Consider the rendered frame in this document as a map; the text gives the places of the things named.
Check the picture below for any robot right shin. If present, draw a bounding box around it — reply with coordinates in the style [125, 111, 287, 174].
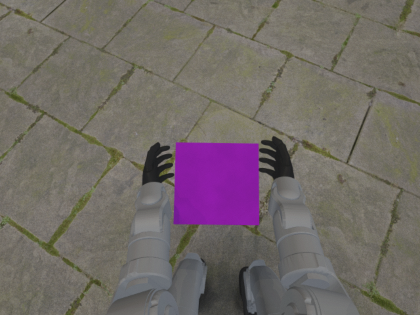
[247, 259, 266, 312]

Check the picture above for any robot left upper arm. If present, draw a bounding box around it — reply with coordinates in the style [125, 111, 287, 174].
[106, 288, 179, 315]

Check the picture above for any robot right hand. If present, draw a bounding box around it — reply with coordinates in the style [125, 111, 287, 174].
[259, 136, 294, 179]

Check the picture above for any robot right upper arm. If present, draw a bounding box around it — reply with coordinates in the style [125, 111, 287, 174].
[280, 285, 359, 315]

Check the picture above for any robot right forearm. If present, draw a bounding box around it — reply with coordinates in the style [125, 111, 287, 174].
[268, 177, 350, 299]

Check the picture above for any carton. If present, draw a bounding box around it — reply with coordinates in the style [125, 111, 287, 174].
[173, 142, 259, 225]

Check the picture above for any robot right foot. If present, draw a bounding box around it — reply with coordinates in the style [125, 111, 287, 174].
[239, 266, 257, 315]

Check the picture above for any robot left forearm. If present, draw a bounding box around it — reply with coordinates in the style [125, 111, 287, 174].
[108, 182, 172, 309]

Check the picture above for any robot left hand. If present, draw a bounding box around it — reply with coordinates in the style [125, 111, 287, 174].
[142, 142, 174, 185]

